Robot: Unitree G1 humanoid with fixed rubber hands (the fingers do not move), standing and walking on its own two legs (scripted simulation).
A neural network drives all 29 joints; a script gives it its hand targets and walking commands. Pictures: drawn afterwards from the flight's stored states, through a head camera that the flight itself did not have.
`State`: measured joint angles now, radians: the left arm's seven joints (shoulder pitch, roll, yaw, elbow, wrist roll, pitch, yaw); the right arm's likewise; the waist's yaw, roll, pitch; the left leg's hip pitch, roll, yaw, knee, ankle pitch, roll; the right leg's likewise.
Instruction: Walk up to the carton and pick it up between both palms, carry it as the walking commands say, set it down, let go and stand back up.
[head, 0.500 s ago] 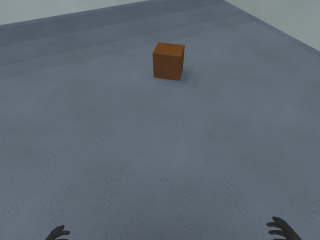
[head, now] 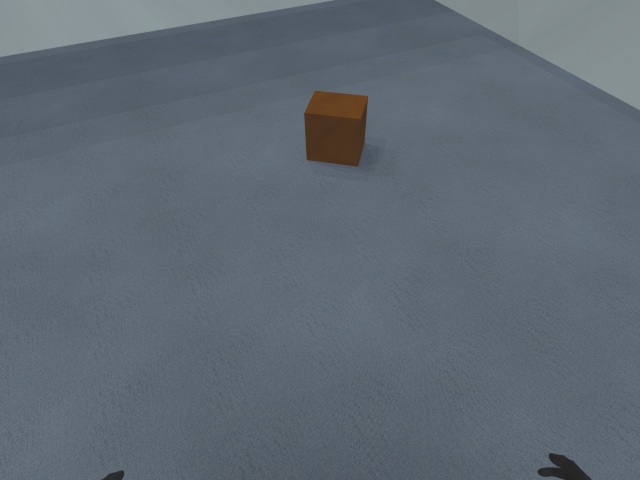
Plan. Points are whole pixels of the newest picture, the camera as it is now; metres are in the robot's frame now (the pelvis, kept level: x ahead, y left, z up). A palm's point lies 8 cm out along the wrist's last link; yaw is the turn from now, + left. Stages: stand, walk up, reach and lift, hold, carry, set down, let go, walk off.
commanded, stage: stand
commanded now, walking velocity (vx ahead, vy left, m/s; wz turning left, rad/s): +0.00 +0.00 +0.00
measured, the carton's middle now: (336, 128) +1.80 -0.10 -0.64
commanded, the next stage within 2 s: walk up in 1.12 s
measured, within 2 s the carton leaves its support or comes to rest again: neither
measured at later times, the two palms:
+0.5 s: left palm out of the picture +0.11 +0.31 -0.10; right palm out of the picture +0.10 -0.31 -0.10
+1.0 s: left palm out of the picture +0.11 +0.31 -0.10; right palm out of the picture +0.11 -0.32 -0.10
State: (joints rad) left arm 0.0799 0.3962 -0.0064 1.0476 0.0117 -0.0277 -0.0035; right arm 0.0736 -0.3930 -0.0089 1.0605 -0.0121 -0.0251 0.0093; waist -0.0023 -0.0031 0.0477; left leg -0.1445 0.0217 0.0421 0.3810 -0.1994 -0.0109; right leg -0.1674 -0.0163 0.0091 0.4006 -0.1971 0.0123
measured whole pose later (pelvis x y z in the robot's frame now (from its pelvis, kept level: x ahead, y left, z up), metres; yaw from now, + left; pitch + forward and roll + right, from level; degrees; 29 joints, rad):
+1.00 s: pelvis +0.01 +0.00 +0.00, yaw -1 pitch -2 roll +0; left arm 0.07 0.40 0.00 1.09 0.01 -0.02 0.00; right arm 0.06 -0.40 -0.02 1.10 -0.01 -0.01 0.01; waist 0.00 0.00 0.05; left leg -0.10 0.03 0.05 0.32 -0.19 -0.01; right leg -0.12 -0.02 0.01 0.34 -0.19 0.02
